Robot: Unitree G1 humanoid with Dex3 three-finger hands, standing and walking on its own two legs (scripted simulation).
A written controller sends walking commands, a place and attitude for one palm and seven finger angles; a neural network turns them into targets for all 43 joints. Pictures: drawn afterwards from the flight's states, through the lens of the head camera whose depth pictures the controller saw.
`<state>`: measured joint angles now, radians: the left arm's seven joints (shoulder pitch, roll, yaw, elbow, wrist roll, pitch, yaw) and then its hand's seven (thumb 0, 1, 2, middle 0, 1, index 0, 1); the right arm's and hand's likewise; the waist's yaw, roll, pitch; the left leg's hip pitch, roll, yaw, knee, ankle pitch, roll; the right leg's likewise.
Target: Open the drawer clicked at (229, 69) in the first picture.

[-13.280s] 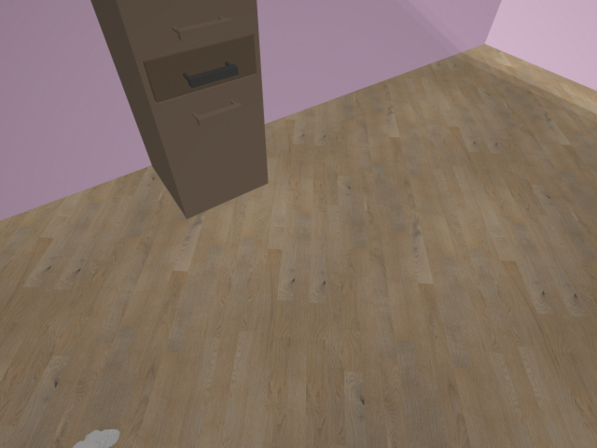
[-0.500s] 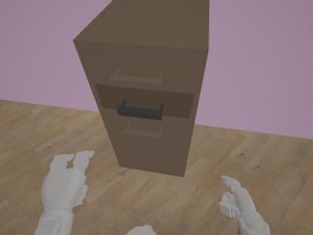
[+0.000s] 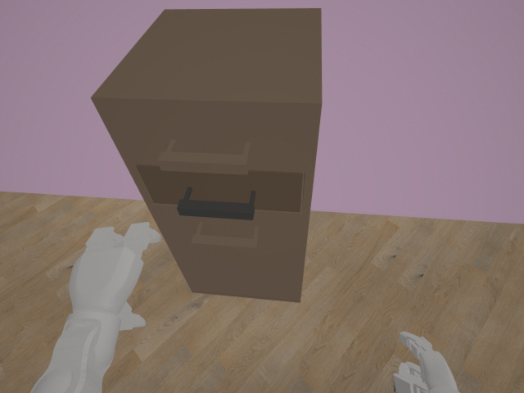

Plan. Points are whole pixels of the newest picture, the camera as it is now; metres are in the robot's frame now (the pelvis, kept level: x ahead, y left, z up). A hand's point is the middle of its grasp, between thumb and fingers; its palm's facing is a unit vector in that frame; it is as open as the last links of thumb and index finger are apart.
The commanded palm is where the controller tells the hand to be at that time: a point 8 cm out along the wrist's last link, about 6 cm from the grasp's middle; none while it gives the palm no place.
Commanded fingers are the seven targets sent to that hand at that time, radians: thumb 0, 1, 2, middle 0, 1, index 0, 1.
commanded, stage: raise the hand with hooked fingers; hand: left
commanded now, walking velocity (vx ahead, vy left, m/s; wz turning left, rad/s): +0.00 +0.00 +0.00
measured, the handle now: (218, 201) +0.53 +0.17 -0.10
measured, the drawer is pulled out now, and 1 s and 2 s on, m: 0.00 0.00 0.00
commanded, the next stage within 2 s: move the hooked fingers above the handle in 0.76 s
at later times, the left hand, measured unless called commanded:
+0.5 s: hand (118, 231) +0.31 +0.25 +0.10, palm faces +0.04 -0.09 -0.99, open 13.8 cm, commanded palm +0.28 +0.25 +0.15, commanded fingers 0.00 -0.50 0.30 -0.30 -1.20 -0.30 -1.20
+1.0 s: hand (122, 246) +0.29 +0.24 +0.08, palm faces +0.03 -0.11 -0.99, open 13.9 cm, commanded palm +0.28 +0.24 +0.14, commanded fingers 0.00 -0.50 0.30 -0.30 -1.20 -0.30 -1.20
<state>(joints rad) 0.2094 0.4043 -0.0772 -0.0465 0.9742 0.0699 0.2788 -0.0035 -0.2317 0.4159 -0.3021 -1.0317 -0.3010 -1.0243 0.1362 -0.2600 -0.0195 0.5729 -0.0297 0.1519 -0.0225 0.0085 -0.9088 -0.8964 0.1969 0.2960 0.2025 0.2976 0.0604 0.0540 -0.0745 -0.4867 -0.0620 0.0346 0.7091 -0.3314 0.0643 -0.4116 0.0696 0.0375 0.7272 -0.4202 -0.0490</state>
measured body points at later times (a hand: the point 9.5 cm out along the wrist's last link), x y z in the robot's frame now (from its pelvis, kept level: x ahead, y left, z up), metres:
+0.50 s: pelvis +0.00 +0.01 +0.02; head +0.02 -0.02 +0.46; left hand +0.30 +0.25 +0.15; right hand +0.19 -0.21 -0.09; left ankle +0.02 +0.08 -0.71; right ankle -0.03 -0.09 -0.71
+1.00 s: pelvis -0.02 +0.01 +0.01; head +0.00 -0.01 +0.46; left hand +0.29 +0.25 +0.13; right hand +0.17 -0.21 -0.10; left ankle +0.02 +0.08 -0.71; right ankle -0.03 -0.09 -0.71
